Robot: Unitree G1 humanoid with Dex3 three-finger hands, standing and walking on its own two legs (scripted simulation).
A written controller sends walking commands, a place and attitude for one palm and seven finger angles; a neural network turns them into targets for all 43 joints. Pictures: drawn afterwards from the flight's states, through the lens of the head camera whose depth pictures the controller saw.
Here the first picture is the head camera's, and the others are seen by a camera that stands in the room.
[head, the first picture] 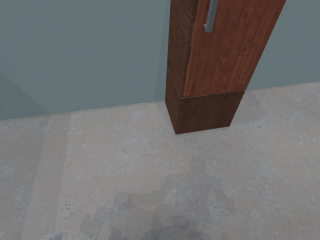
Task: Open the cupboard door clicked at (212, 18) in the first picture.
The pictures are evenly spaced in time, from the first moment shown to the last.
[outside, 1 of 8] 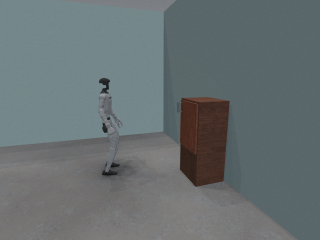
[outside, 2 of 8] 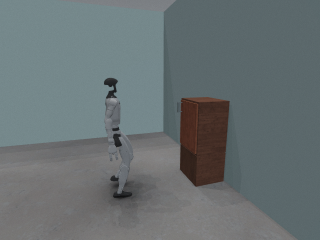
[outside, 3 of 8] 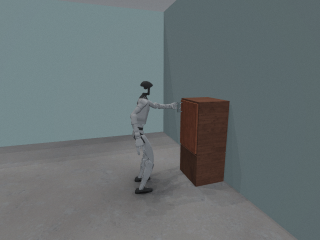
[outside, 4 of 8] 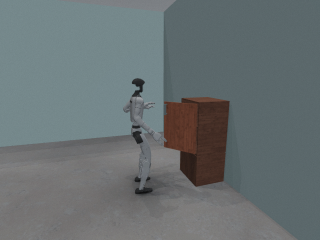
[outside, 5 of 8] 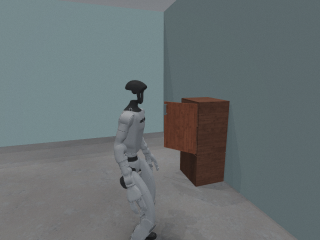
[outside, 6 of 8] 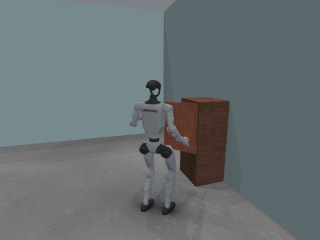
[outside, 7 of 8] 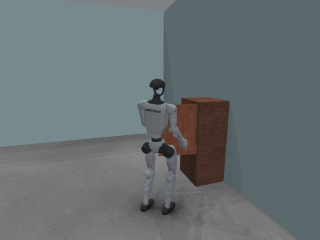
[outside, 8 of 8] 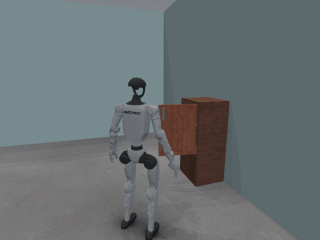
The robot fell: no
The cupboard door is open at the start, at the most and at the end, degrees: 0 81 79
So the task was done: yes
